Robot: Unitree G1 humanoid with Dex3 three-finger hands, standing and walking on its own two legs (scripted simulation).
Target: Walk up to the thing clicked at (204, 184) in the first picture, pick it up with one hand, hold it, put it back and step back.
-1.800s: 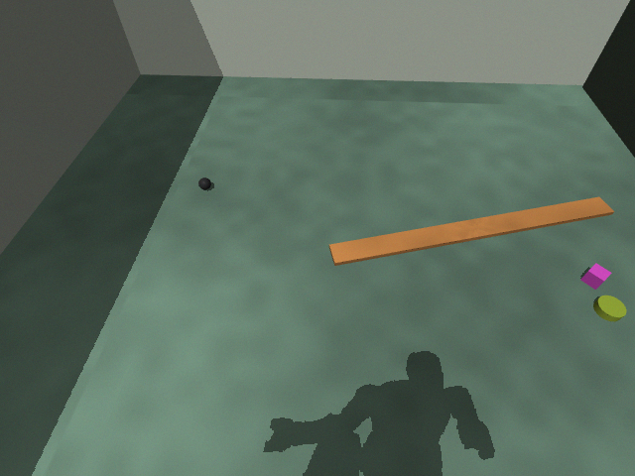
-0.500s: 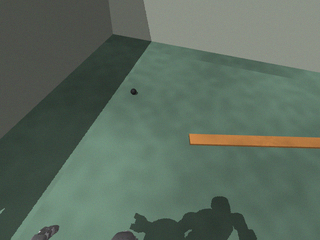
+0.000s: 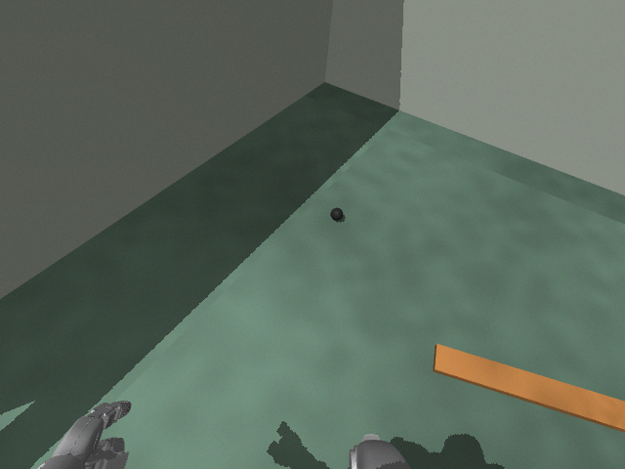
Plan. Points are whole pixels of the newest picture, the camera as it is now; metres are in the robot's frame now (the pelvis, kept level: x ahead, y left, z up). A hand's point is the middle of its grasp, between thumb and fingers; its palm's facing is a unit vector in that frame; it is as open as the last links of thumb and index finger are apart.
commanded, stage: walk up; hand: left
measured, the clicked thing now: (336, 214) +1.28 -0.15 -0.74
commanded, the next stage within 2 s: none
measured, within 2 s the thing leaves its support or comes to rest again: neither
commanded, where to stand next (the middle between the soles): +1.41 -0.59 m, yaw +72 degrees
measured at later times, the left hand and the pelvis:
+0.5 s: hand (224, 442) +0.19 +0.13 -0.15, palm faces +0.43 -0.82 -0.39, open 7.4 cm; pelvis +0.31 -0.14 -0.02, yaw +23 degrees
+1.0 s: hand (300, 252) +0.55 +0.03 -0.14, palm faces +0.54 -0.74 -0.39, open 7.4 cm; pelvis +0.61 -0.28 -0.04, yaw +39 degrees
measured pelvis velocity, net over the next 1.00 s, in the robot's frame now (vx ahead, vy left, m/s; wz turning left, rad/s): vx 0.61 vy -0.28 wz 0.68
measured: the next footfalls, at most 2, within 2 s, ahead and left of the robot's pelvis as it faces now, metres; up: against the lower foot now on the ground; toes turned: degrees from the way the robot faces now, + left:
right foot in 0.10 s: +0.24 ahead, -0.20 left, +0.00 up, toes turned +5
left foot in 0.52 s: +0.43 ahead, -0.02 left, +0.00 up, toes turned +32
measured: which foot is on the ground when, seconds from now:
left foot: down 0.00-0.12, up 0.14-0.50, down 0.52-0.92, up 0.94-1.00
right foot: up 0.00-0.08, down 0.10-0.50, up 0.52-0.88, down 0.90-1.00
